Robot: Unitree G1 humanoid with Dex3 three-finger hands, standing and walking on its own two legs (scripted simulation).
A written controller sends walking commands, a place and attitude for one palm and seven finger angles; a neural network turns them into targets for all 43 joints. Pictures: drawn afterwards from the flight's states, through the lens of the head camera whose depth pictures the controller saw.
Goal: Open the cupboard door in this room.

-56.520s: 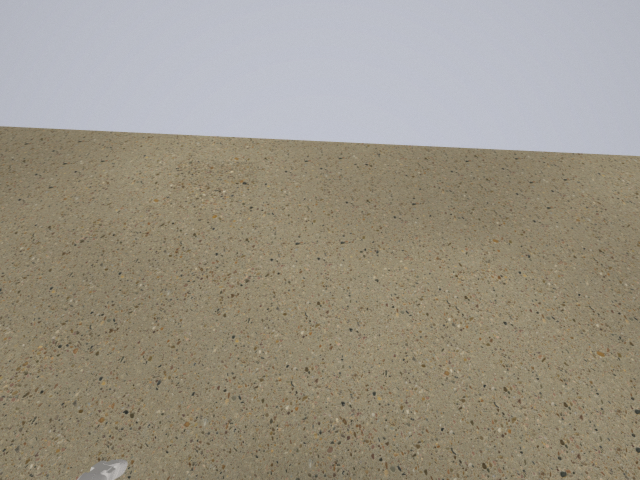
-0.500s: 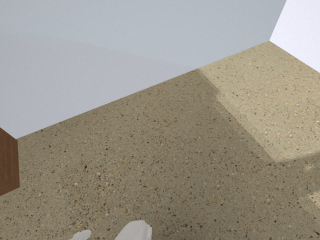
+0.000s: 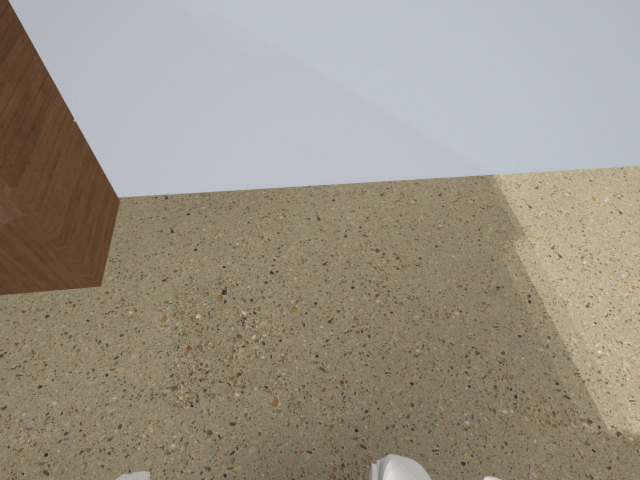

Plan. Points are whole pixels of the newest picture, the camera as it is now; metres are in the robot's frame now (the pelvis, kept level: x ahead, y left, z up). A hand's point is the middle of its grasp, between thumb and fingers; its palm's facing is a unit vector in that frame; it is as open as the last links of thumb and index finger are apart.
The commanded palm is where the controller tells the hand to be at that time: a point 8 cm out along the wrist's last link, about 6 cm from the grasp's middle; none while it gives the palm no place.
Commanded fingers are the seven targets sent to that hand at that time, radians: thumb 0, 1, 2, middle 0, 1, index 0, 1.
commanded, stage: turn to face it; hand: left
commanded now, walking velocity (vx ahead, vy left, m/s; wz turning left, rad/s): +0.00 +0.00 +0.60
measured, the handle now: out of the picture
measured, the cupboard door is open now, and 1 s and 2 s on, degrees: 44 44 44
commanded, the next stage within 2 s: take the last steps up to it in 1.28 s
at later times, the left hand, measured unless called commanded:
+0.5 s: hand out of the picture +0.02 +0.16 -0.16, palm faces +0.33 -0.91 -0.25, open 7.4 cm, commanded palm none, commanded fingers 0.00 0.90 0.90 -0.20 -0.30 -0.20 -0.30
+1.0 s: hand out of the picture +0.00 +0.19 -0.15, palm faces +0.57 -0.77 -0.29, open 7.4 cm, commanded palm none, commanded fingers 0.00 0.90 0.90 -0.20 -0.30 -0.20 -0.30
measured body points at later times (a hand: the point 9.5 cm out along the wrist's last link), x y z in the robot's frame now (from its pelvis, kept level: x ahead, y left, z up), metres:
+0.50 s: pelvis +0.01 -0.05 +0.00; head +0.07 -0.04 +0.45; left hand +0.00 +0.20 -0.14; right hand +0.16 -0.27 -0.15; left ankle -0.04 +0.09 -0.68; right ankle +0.01 -0.15 -0.74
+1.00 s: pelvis +0.03 -0.05 -0.01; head +0.07 -0.04 +0.44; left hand -0.03 +0.23 -0.13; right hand +0.24 -0.21 -0.16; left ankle -0.03 +0.08 -0.74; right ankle +0.10 -0.14 -0.74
